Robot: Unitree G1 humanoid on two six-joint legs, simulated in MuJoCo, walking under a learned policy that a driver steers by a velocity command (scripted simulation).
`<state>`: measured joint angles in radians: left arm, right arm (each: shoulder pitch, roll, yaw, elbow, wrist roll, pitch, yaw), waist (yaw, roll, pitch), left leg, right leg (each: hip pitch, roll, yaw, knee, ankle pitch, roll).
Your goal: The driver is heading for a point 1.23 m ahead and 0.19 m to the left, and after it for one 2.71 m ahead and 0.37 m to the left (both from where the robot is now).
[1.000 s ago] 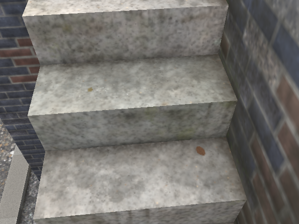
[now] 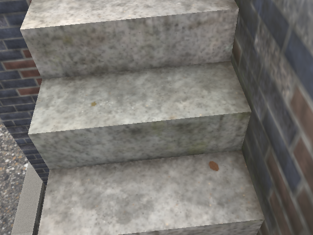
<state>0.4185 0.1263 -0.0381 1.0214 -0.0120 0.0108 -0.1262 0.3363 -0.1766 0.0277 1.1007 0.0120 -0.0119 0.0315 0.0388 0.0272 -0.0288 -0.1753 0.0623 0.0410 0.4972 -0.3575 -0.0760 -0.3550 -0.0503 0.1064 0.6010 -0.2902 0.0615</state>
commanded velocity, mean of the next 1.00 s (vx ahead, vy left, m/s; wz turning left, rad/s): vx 0.22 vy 0.00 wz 0.00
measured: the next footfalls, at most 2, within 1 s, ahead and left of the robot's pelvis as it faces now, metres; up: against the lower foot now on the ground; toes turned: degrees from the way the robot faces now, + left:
left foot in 0.96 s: +0.04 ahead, +0.15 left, +0.23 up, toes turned +4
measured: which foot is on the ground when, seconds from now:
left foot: down 0.00-0.84, up 0.86-0.94, down 0.96-1.00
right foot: down 0.00-1.00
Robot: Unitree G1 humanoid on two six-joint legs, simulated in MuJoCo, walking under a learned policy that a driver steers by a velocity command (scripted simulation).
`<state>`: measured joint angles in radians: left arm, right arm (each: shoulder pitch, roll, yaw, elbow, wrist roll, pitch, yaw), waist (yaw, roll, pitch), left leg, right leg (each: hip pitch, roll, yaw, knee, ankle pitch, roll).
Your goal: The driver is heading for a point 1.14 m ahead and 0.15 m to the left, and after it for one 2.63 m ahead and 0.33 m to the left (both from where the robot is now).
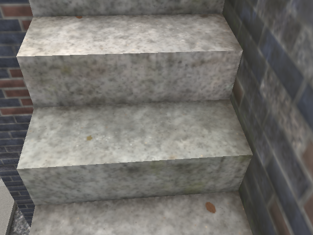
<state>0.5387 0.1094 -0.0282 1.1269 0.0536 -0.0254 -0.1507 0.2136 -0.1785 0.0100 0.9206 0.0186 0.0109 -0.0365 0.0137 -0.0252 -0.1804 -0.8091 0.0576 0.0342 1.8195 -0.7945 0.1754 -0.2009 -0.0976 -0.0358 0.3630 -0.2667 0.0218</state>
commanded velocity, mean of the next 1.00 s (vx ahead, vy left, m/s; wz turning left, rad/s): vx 0.34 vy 0.00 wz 0.00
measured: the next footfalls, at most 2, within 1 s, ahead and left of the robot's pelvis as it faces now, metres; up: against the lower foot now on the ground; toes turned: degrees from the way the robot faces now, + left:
left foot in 0.10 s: -0.10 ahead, +0.12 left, +0.00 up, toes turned +3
right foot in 0.38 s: +0.21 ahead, -0.11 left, +0.19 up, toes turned -11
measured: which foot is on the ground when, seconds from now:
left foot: down 0.00-0.00, up 0.02-0.08, down 0.10-0.34, up 0.36-0.70, down 0.72-1.00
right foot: down 0.00-0.08, up 0.10-0.36, down 0.38-0.72, up 0.74-1.00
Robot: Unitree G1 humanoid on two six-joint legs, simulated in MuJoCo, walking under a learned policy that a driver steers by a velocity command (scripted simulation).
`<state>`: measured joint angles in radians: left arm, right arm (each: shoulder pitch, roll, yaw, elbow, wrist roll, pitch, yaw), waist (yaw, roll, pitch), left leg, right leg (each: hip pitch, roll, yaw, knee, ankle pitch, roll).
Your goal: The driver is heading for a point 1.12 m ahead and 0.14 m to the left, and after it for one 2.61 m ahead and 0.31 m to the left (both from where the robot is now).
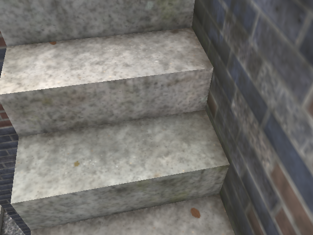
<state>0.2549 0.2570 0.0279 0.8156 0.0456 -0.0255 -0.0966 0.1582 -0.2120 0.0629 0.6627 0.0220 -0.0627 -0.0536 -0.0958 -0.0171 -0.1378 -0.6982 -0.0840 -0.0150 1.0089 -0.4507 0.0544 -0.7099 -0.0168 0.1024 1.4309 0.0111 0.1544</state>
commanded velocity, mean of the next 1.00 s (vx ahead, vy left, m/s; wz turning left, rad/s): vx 0.00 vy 0.00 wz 0.00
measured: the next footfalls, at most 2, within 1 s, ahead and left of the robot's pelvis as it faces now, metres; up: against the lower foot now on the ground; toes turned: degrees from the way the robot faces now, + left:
right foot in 0.12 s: -0.07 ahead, -0.16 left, -0.19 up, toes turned -12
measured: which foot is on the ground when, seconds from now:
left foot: down 0.00-1.00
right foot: up 0.00-0.10, down 0.12-1.00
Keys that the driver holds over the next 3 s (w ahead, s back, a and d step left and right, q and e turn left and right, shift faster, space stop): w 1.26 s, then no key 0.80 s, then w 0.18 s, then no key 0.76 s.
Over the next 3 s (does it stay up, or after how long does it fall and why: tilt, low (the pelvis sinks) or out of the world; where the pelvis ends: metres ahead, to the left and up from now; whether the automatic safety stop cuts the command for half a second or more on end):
stays up -0.03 0.01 -0.13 its command is cut before an obstacle from the start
